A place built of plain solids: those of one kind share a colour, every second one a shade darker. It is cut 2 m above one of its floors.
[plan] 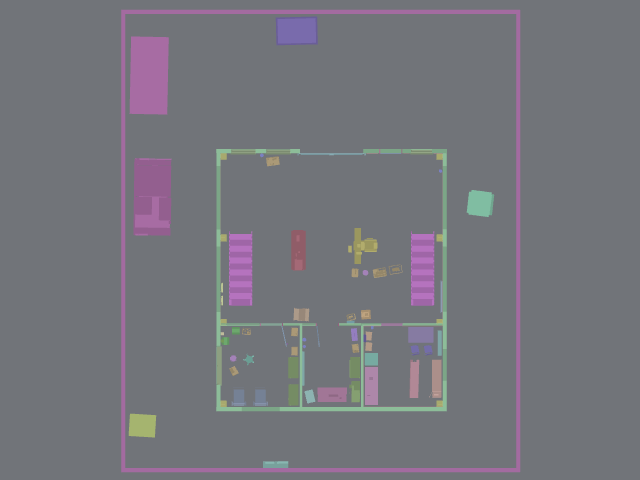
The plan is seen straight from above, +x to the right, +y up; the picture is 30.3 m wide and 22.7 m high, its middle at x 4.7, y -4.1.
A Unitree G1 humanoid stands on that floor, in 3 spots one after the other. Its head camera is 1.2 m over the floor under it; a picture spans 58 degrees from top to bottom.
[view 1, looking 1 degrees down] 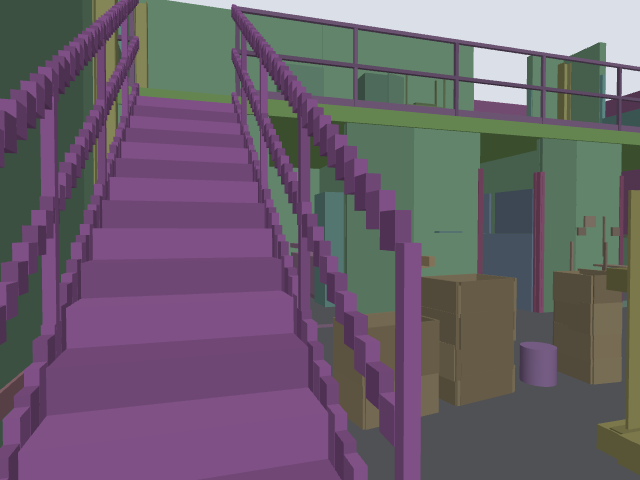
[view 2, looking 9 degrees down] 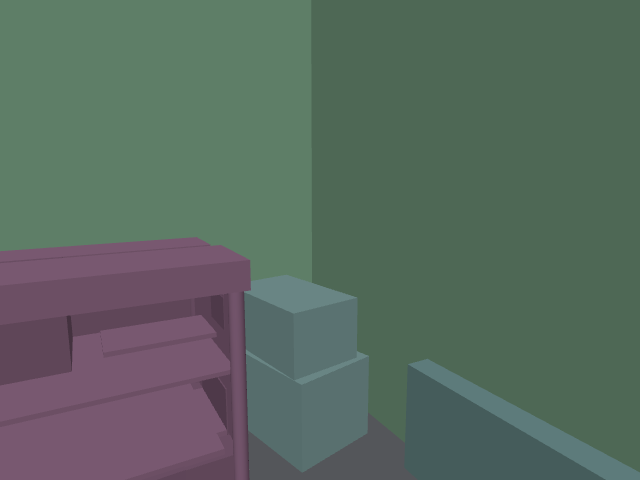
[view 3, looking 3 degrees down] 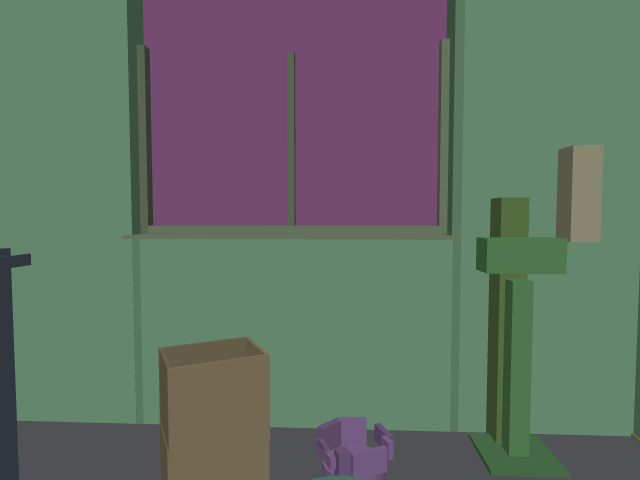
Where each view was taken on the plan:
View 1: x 9.55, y -2.84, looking -107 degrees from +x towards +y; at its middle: stair_openriser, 1.82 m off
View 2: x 5.05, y -9.75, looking -119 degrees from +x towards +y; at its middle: wall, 2.49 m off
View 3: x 2.40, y -9.75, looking -177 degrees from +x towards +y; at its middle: wall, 2.41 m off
